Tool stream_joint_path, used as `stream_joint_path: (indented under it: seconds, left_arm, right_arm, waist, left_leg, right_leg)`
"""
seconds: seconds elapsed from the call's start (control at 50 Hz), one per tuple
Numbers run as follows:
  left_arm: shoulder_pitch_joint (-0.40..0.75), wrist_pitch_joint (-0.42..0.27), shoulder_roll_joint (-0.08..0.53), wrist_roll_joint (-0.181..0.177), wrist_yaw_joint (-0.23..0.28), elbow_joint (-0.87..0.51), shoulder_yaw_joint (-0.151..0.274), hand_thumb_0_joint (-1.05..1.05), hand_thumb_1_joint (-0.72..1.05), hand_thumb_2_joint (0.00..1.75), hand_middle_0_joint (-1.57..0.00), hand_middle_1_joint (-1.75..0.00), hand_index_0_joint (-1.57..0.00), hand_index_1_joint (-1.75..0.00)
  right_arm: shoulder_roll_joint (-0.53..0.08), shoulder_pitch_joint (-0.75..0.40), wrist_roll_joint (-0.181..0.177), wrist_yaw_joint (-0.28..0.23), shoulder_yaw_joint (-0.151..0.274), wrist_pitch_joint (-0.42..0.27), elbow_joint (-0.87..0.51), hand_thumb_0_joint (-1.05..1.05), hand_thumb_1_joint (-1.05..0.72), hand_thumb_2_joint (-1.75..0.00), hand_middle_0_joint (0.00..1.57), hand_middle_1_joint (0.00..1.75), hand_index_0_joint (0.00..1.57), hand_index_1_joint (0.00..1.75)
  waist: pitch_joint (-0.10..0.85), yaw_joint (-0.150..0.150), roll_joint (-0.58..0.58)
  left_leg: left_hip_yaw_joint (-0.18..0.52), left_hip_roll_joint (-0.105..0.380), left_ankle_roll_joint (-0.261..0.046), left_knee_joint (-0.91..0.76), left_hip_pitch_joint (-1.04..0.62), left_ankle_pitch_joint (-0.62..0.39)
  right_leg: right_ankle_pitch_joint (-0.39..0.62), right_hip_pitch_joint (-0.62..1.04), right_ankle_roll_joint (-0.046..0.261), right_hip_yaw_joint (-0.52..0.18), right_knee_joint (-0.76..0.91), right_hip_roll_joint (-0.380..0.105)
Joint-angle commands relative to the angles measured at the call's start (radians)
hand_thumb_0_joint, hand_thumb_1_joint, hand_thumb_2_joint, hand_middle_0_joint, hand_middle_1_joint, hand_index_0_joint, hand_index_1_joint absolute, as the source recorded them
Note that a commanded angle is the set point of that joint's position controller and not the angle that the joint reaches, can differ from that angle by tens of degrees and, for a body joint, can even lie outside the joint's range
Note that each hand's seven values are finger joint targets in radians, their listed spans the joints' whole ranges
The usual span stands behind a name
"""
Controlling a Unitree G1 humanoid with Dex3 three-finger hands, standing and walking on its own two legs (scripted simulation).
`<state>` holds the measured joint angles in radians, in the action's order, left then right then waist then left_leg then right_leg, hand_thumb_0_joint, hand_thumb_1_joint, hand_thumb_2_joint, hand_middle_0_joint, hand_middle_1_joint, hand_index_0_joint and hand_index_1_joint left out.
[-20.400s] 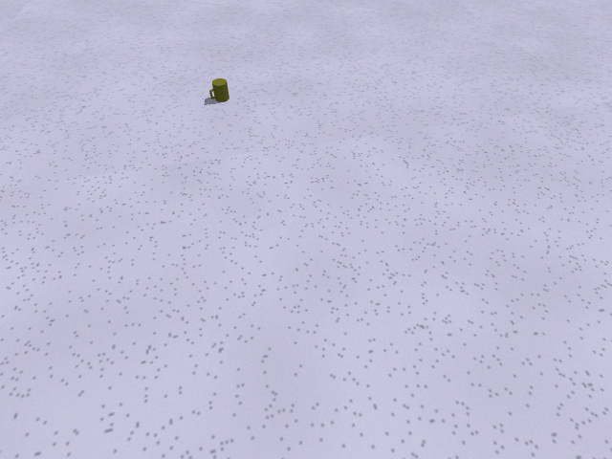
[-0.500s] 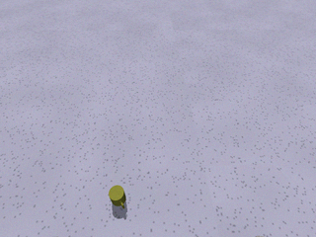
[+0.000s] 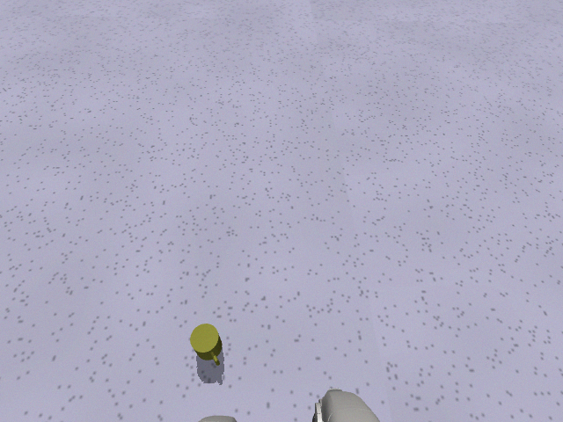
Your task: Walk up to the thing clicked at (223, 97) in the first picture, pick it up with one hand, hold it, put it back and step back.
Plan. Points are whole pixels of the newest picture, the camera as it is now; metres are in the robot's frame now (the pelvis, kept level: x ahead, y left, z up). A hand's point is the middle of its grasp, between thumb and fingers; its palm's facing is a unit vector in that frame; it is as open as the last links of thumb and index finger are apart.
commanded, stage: walk up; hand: left
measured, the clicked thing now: (209, 346) +0.38 +0.22 -0.71
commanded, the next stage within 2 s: none
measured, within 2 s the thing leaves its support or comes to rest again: neither
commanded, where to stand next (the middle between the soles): +0.00 +0.00 m, yaw -1 degrees
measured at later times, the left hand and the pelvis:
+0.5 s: hand out of the picture +0.04 +0.28 -0.16, palm faces +0.05 -0.93 -0.37, open 7.4 cm; pelvis -0.04 +0.00 -0.01, yaw +3 degrees
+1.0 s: hand out of the picture +0.02 +0.29 -0.16, palm faces -0.01 -0.94 -0.34, open 7.4 cm; pelvis -0.04 +0.02 -0.01, yaw -1 degrees
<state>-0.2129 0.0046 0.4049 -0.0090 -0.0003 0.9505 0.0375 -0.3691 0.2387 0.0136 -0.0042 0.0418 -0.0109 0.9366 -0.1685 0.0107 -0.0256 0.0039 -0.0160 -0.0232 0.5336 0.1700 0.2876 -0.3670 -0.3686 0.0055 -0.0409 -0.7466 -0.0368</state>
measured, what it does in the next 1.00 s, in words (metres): steps on the spot: right foot, then left foot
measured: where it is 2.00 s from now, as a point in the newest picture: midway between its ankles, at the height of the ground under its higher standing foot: outside the picture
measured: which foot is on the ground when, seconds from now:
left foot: down 0.00-0.08, up 0.10-0.34, down 0.36-0.68, up 0.70-0.86, down 0.88-1.00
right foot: up 0.00-0.04, down 0.06-0.40, up 0.42-0.60, down 0.62-0.90, up 0.92-1.00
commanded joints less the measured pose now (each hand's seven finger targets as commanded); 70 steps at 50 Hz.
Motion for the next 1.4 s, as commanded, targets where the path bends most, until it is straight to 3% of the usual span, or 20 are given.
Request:
stream_joint_path:
  seconds: [0.0,0.04,0.08,0.18,0.26,0.32,0.34,0.36,0.38,0.44,0.54,0.6,0.62,0.66,0.68,0.84,0.9,1.12,1.18,1.38]
  left_arm:
    - [-0.065,0.004,0.168,0.003,0.029,-0.048,0.062,0.00,0.90,0.90,-0.20,-0.30,-0.20,-0.30]
    - [-0.042,0.001,0.230,0.019,0.031,-0.070,0.077,0.00,0.90,0.90,-0.20,-0.30,-0.20,-0.30]
    - [-0.004,-0.004,0.320,0.021,0.031,-0.122,0.085,0.00,0.90,0.90,-0.20,-0.30,-0.20,-0.30]
    - [0.117,0.000,0.212,0.042,0.049,-0.187,0.083,0.00,0.90,0.90,-0.20,-0.30,-0.20,-0.30]
    - [0.071,0.008,0.223,0.065,0.032,-0.177,0.088,0.00,0.90,0.90,-0.20,-0.30,-0.20,-0.30]
    - [0.079,0.034,0.244,0.038,0.015,-0.164,0.088,0.00,0.90,0.90,-0.20,-0.30,-0.20,-0.30]
    - [0.054,0.039,0.193,0.031,0.013,-0.155,0.071,0.00,0.90,0.90,-0.20,-0.30,-0.20,-0.30]
    - [0.108,0.032,0.135,0.017,0.015,-0.177,0.055,0.00,0.90,0.90,-0.20,-0.30,-0.20,-0.30]
    - [0.198,0.025,0.224,0.030,0.029,-0.166,0.087,0.00,0.90,0.90,-0.20,-0.30,-0.20,-0.30]
    - [0.054,0.014,0.162,-0.001,0.013,-0.094,0.070,0.00,0.90,0.90,-0.20,-0.30,-0.20,-0.30]
    - [0.128,-0.017,0.141,0.025,-0.008,-0.112,0.047,0.00,0.90,0.90,-0.20,-0.30,-0.20,-0.30]
    - [0.000,-0.036,0.148,0.032,-0.003,-0.054,0.053,0.00,0.90,0.90,-0.20,-0.30,-0.20,-0.30]
    - [-0.066,-0.048,0.208,0.038,0.002,-0.039,0.071,0.00,0.90,0.90,-0.20,-0.30,-0.20,-0.30]
    - [-0.087,-0.052,0.304,0.031,-0.005,-0.055,0.089,0.00,0.90,0.90,-0.20,-0.30,-0.20,-0.30]
    - [-0.084,-0.051,0.286,0.031,-0.010,-0.069,0.087,0.00,0.90,0.90,-0.20,-0.30,-0.20,-0.30]
    - [0.072,-0.005,0.170,0.008,-0.013,-0.121,0.033,0.00,0.90,0.90,-0.20,-0.30,-0.20,-0.30]
    - [0.009,0.027,0.207,0.003,0.000,-0.084,0.053,0.00,0.90,0.90,-0.20,-0.30,-0.20,-0.30]
    - [-0.070,-0.015,0.140,0.028,-0.006,0.014,0.048,0.00,0.90,0.90,-0.20,-0.30,-0.20,-0.30]
    - [0.073,-0.033,0.260,0.033,-0.004,-0.019,0.051,0.00,0.90,0.90,-0.20,-0.30,-0.20,-0.30]
    - [0.126,-0.032,0.183,0.005,-0.003,0.041,0.022,0.00,0.90,0.90,-0.20,-0.30,-0.20,-0.30]
  right_arm:
    - [-0.239,-0.093,-0.029,-0.017,0.065,0.040,-0.122,0.00,-0.90,-0.90,0.20,0.30,0.20,0.30]
    - [-0.193,-0.081,-0.040,-0.018,0.055,0.057,-0.134,0.00,-0.90,-0.90,0.20,0.30,0.20,0.30]
    - [-0.180,-0.007,-0.034,-0.036,0.059,0.088,-0.123,0.00,-0.90,-0.90,0.20,0.30,0.20,0.30]
    - [-0.217,0.061,-0.027,-0.020,0.076,0.075,-0.100,0.00,-0.90,-0.90,0.20,0.30,0.20,0.30]
    - [-0.204,0.011,-0.008,0.004,0.056,0.050,-0.083,0.00,-0.90,-0.90,0.20,0.30,0.20,0.30]
    - [-0.203,0.097,0.011,0.004,0.063,0.030,-0.016,0.00,-0.90,-0.90,0.20,0.30,0.20,0.30]
    - [-0.234,0.073,0.027,0.001,0.072,0.023,-0.014,0.00,-0.90,-0.90,0.20,0.30,0.20,0.30]
    - [-0.337,-0.002,0.043,0.002,0.085,0.015,-0.059,0.00,-0.90,-0.90,0.20,0.30,0.20,0.30]
    - [-0.399,-0.078,0.022,0.003,0.095,0.009,-0.083,0.00,-0.90,-0.90,0.20,0.30,0.20,0.30]
    - [-0.255,-0.190,0.028,-0.015,0.052,-0.032,-0.091,0.00,-0.90,-0.90,0.20,0.30,0.20,0.30]
    - [-0.262,-0.029,0.022,-0.011,0.059,-0.029,-0.055,0.00,-0.90,-0.90,0.20,0.30,0.20,0.30]
    - [-0.272,-0.023,0.004,-0.005,0.060,-0.016,-0.074,0.00,-0.90,-0.90,0.20,0.30,0.20,0.30]
    - [-0.231,-0.024,-0.011,-0.006,0.047,-0.019,-0.095,0.00,-0.90,-0.90,0.20,0.30,0.20,0.30]
    - [-0.210,-0.064,-0.007,-0.014,0.041,-0.020,-0.125,0.00,-0.90,-0.90,0.20,0.30,0.20,0.30]
    - [-0.227,-0.063,-0.003,-0.015,0.049,-0.025,-0.119,0.00,-0.90,-0.90,0.20,0.30,0.20,0.30]
    - [-0.188,0.056,0.003,-0.009,0.055,-0.044,-0.027,0.00,-0.90,-0.90,0.20,0.30,0.20,0.30]
    - [-0.360,-0.049,0.004,-0.025,0.083,-0.049,-0.061,0.00,-0.90,-0.90,0.20,0.30,0.20,0.30]
    - [-0.252,-0.120,0.005,-0.003,0.042,-0.028,-0.064,0.00,-0.90,-0.90,0.20,0.30,0.20,0.30]
    - [-0.177,-0.124,-0.020,-0.001,0.020,-0.021,-0.050,0.00,-0.90,-0.90,0.20,0.30,0.20,0.30]
    - [-0.209,-0.135,-0.013,0.004,0.004,-0.040,0.067,0.00,-0.90,-0.90,0.20,0.30,0.20,0.30]
  waist:
    - [0.174,-0.037,0.209]
    - [0.160,-0.036,0.011]
    - [0.194,-0.033,-0.216]
    - [0.248,-0.003,-0.161]
    - [0.273,-0.063,-0.246]
    - [0.207,-0.012,-0.173]
    - [0.160,-0.012,-0.019]
    - [0.083,0.004,0.261]
    - [0.011,0.046,0.224]
    - [0.070,-0.068,0.100]
    - [0.142,0.036,0.234]
    - [0.174,-0.020,0.176]
    - [0.235,-0.046,0.057]
    - [0.168,-0.063,-0.157]
    - [0.139,-0.061,-0.101]
    - [0.145,0.034,-0.086]
    - [0.106,0.008,0.156]
    - [0.179,-0.044,0.172]
    - [0.140,0.008,-0.077]
    - [0.178,-0.007,-0.015]
  left_leg:
    - [0.110,0.170,-0.119,0.068,0.116,-0.612]
    - [0.084,0.067,-0.045,0.211,0.208,-0.313]
    - [0.126,-0.102,0.001,0.689,0.189,0.422]
    - [0.132,-0.047,0.043,0.760,0.245,0.224]
    - [0.003,-0.019,0.049,0.258,0.204,0.341]
    - [-0.039,-0.025,0.007,-0.095,-0.025,0.099]
    - [0.109,0.036,-0.020,-0.175,-0.065,0.136]
    - [0.548,0.316,-0.110,-0.316,0.044,0.346]
    - [0.617,0.422,-0.219,-0.354,0.303,0.326]
    - [0.247,0.245,-0.146,-0.171,0.111,-0.219]
    - [0.166,0.216,-0.132,-0.074,-0.122,-0.351]
    - [0.126,0.191,-0.116,0.059,-0.066,-0.403]
    - [0.079,0.133,-0.072,0.206,0.052,-0.380]
    - [0.000,-0.003,-0.022,0.441,0.319,0.365]
    - [0.058,0.015,-0.022,0.470,0.335,0.399]
    - [-0.015,0.009,0.012,-0.065,-0.136,-0.171]
    - [0.490,0.414,-0.204,-0.316,0.168,0.136]
    - [0.120,0.211,-0.093,-0.077,0.119,-0.079]
    - [-0.001,0.058,0.019,0.041,0.053,0.114]
    - [0.047,0.131,0.005,-0.141,-0.042,-0.241]
  right_leg:
    - [0.180,0.192,0.020,0.091,0.141,0.038]
    - [0.540,0.213,0.073,-0.057,0.230,-0.095]
    - [0.759,0.067,0.314,-0.468,0.395,-0.431]
    - [0.371,0.118,0.235,-0.152,0.308,-0.225]
    - [-0.127,0.212,0.202,-0.165,0.348,-0.192]
    - [-0.099,0.020,0.135,-0.161,0.274,-0.183]
    - [-0.129,-0.112,0.070,-0.107,0.153,-0.121]
    - [-0.171,-0.285,0.007,-0.011,-0.030,0.040]
    - [-0.217,-0.147,0.002,-0.105,-0.183,0.029]
    - [-0.044,-0.090,0.022,-0.139,-0.265,0.079]
    - [-0.086,-0.029,0.015,0.048,0.099,0.065]
    - [0.082,0.194,0.064,0.055,0.374,0.072]
    - [0.236,0.376,0.103,-0.085,0.385,-0.002]
    - [0.206,0.342,0.314,-0.518,0.433,-0.335]
    - [0.214,0.312,0.327,-0.487,0.439,-0.332]
    - [0.252,-0.072,0.111,-0.112,0.217,-0.074]
    - [-0.189,0.028,0.020,-0.082,-0.133,0.050]
    - [0.073,0.241,0.028,0.039,0.356,0.038]
    - [0.032,0.042,0.138,-0.284,0.430,-0.201]
    - [0.245,0.184,0.037,-0.088,0.413,-0.079]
